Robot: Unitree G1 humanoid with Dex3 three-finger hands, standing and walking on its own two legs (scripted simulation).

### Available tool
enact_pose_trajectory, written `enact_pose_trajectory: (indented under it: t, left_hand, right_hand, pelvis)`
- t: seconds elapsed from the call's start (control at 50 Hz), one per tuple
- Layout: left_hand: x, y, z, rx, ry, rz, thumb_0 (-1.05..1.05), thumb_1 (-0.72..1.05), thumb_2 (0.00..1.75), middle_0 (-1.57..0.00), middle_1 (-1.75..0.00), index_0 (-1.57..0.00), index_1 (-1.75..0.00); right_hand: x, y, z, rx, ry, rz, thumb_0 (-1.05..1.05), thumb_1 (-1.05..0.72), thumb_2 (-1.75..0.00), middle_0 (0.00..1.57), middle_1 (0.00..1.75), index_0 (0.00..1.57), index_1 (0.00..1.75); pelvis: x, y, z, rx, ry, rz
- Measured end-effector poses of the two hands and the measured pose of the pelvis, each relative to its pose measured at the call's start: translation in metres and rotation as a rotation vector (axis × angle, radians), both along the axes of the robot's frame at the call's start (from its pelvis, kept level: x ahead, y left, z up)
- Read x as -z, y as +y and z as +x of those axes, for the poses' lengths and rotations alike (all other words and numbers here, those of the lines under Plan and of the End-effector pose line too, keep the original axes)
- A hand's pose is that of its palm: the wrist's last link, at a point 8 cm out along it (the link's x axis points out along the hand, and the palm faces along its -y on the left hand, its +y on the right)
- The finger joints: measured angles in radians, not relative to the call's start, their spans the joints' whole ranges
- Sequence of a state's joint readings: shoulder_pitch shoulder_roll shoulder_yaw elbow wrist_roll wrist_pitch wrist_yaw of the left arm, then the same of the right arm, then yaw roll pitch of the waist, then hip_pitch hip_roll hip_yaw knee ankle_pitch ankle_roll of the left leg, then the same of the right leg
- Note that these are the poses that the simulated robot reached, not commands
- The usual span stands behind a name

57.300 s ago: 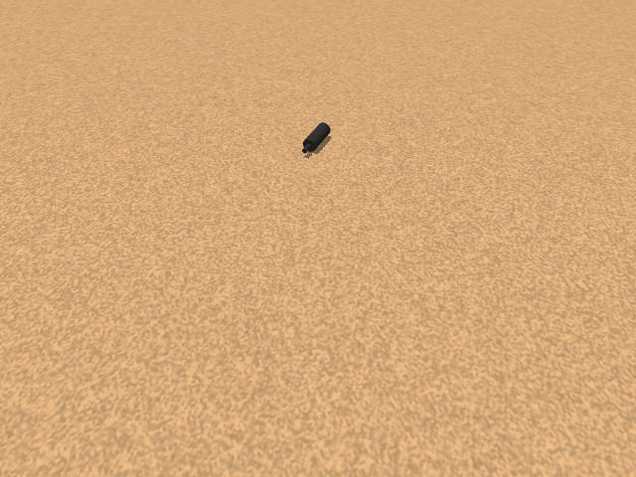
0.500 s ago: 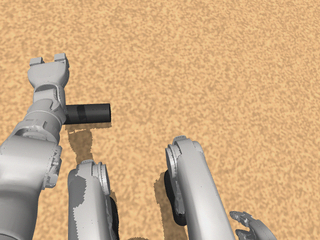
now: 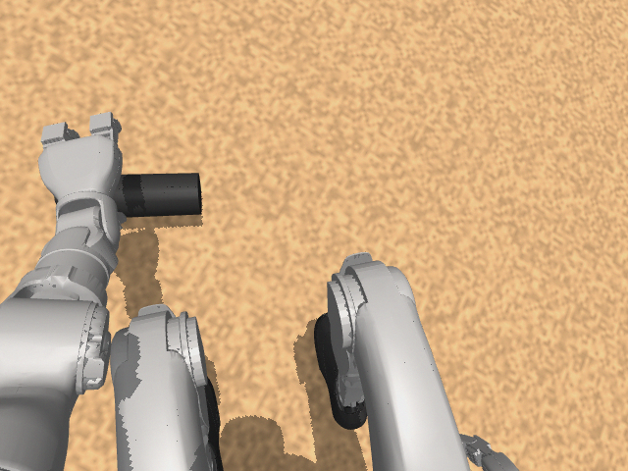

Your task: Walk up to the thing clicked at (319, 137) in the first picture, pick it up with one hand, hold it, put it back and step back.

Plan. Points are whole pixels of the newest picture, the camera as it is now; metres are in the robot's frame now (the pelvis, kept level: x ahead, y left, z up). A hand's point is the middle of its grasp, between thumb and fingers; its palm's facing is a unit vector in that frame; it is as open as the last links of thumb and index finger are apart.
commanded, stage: home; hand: left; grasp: from above
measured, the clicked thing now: (131, 195) +0.52 +0.17 -0.32
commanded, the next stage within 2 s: none
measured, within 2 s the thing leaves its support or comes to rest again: neither
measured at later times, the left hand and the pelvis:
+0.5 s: hand (8, 322) +0.33 +0.19 +0.03, palm faces -0.28 -0.72 -0.64, open 7.7 cm; pelvis +0.00 +0.00 +0.16, yaw +2 degrees
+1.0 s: hand out of the picture +0.26 +0.17 +0.25, palm faces +0.08 -0.97 -0.22, open 7.4 cm; pelvis +0.06 -0.01 +0.32, yaw +2 degrees
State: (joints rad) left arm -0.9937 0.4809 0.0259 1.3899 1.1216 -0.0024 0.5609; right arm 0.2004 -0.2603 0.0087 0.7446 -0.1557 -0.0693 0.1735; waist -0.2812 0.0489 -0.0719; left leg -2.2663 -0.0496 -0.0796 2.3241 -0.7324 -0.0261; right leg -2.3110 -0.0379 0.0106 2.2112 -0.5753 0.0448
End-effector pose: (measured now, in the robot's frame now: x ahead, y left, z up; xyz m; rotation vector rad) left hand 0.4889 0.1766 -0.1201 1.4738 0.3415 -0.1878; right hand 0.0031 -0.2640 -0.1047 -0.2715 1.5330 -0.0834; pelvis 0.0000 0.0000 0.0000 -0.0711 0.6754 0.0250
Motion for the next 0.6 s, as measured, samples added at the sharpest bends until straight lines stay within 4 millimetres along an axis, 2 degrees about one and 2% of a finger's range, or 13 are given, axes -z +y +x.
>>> enact_pose_trajectory:
  t: [0.1,0.2,0.28,0.42,0.5,0.6]
  left_hand:
    - [-0.034,0.027,-0.007,-0.143,0.093,-0.034,0.00,-0.15,0.93,-0.24,-0.69,-0.23,-0.71]
    - [-0.080,0.040,-0.020,-0.212,0.124,-0.174,0.00,0.07,0.96,-0.26,-0.63,-0.24,-0.64]
    - [-0.114,0.043,-0.049,-0.215,0.135,-0.304,0.00,0.30,0.97,-0.25,-0.56,-0.24,-0.57]
    - [-0.166,0.049,-0.126,-0.324,0.156,-0.512,0.00,0.68,0.93,-0.23,-0.40,-0.22,-0.40]
    - [-0.195,0.052,-0.162,-0.419,0.152,-0.589,0.00,0.79,0.91,-0.22,-0.35,-0.22,-0.35]
    - [-0.234,0.048,-0.191,-0.534,0.154,-0.707,0.01,0.86,0.90,-0.22,-0.32,-0.21,-0.32]
  right_hand:
    - [0.001,0.017,0.021,0.029,-0.039,0.080,0.01,-0.89,-0.90,0.20,0.30,0.20,0.30]
    - [-0.021,0.016,0.048,0.025,-0.120,0.082,0.01,-0.89,-0.90,0.21,0.30,0.20,0.30]
    - [-0.053,0.005,0.074,0.009,-0.202,0.040,0.01,-0.89,-0.90,0.21,0.30,0.20,0.30]
    - [-0.122,-0.011,0.130,-0.037,-0.362,-0.037,0.01,-0.90,-0.90,0.20,0.30,0.20,0.30]
    - [-0.160,-0.008,0.164,-0.064,-0.482,-0.056,0.01,-0.90,-0.90,0.20,0.30,0.20,0.30]
    - [-0.205,0.006,0.196,-0.066,-0.629,-0.043,0.01,-0.90,-0.90,0.20,0.30,0.20,0.30]
  pelvis:
    - [-0.019,0.004,0.008,-0.001,0.001,0.002]
    - [-0.046,0.007,0.010,-0.006,-0.011,0.001]
    - [-0.074,0.009,0.009,-0.013,-0.029,-0.004]
    - [-0.128,0.007,0.004,-0.020,-0.082,0.009]
    - [-0.155,0.003,0.004,-0.024,-0.120,0.017]
    - [-0.189,-0.001,0.007,-0.027,-0.175,0.025]
